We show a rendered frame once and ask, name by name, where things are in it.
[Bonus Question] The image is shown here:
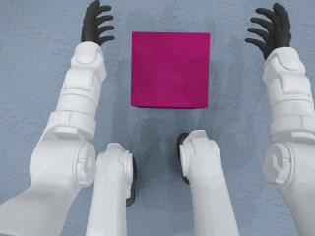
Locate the right robot hand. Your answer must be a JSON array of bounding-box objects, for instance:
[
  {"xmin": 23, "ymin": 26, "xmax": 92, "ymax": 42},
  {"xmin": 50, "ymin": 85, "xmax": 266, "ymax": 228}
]
[{"xmin": 245, "ymin": 3, "xmax": 292, "ymax": 60}]

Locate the robot left foot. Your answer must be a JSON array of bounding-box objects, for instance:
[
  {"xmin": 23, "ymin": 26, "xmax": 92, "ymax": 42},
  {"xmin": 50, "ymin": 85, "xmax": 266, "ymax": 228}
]
[{"xmin": 126, "ymin": 157, "xmax": 137, "ymax": 207}]

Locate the robot foot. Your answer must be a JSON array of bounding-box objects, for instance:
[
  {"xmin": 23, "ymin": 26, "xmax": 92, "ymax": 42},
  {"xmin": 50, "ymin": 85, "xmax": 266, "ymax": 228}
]
[
  {"xmin": 126, "ymin": 157, "xmax": 137, "ymax": 207},
  {"xmin": 176, "ymin": 132, "xmax": 190, "ymax": 185}
]

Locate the robot right upper arm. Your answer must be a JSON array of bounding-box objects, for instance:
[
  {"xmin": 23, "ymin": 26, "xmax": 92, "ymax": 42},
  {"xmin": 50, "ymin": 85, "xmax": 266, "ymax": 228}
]
[{"xmin": 262, "ymin": 141, "xmax": 315, "ymax": 236}]

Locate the left robot hand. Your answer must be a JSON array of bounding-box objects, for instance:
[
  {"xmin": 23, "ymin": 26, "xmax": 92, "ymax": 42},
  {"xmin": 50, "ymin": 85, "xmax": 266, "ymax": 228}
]
[{"xmin": 81, "ymin": 0, "xmax": 115, "ymax": 46}]

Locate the right robot forearm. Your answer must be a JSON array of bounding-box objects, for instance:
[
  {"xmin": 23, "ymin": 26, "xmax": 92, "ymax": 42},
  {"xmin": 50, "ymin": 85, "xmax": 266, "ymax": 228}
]
[{"xmin": 262, "ymin": 47, "xmax": 315, "ymax": 146}]

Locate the left robot forearm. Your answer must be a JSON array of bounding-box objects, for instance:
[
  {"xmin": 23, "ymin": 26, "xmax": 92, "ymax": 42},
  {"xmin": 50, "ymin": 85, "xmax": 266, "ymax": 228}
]
[{"xmin": 30, "ymin": 41, "xmax": 107, "ymax": 179}]

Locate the robot left upper arm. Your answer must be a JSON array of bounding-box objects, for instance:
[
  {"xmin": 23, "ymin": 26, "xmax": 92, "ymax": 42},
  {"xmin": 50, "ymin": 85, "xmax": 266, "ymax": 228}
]
[{"xmin": 0, "ymin": 138, "xmax": 97, "ymax": 236}]

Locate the robot right foot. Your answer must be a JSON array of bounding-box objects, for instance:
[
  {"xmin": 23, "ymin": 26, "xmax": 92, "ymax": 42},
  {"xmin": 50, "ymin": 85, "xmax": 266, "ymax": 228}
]
[{"xmin": 176, "ymin": 132, "xmax": 190, "ymax": 185}]

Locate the carton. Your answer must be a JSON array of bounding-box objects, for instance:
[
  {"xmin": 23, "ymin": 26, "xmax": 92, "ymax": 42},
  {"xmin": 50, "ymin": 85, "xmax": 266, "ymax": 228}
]
[{"xmin": 130, "ymin": 31, "xmax": 211, "ymax": 109}]

